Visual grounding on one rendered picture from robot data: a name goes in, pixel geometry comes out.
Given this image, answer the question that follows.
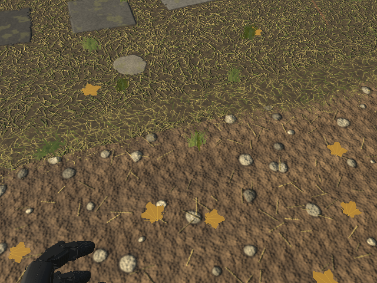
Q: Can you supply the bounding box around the left robot hand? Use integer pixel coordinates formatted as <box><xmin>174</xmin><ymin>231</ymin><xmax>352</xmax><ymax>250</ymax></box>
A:
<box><xmin>21</xmin><ymin>241</ymin><xmax>106</xmax><ymax>283</ymax></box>

